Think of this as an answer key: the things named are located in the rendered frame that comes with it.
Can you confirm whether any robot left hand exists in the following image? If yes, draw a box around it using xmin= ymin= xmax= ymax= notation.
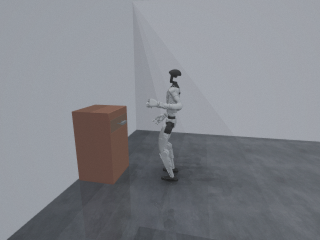
xmin=146 ymin=98 xmax=158 ymax=108

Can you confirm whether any right robot foot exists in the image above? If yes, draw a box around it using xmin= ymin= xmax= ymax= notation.
xmin=163 ymin=167 xmax=178 ymax=173

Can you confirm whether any drawer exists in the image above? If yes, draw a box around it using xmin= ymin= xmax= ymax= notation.
xmin=110 ymin=113 xmax=127 ymax=133

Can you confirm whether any left robot upper arm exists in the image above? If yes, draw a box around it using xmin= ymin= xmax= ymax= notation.
xmin=168 ymin=87 xmax=183 ymax=111

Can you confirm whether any left robot forearm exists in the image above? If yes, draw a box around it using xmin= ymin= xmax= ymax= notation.
xmin=156 ymin=102 xmax=182 ymax=111

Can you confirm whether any cabinet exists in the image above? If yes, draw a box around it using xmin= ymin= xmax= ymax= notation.
xmin=72 ymin=104 xmax=129 ymax=185

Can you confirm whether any handle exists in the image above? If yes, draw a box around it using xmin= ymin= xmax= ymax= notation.
xmin=117 ymin=120 xmax=127 ymax=125

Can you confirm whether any robot right hand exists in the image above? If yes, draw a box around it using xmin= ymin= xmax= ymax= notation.
xmin=153 ymin=114 xmax=165 ymax=125

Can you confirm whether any left robot shin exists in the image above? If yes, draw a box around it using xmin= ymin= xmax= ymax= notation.
xmin=159 ymin=151 xmax=174 ymax=178

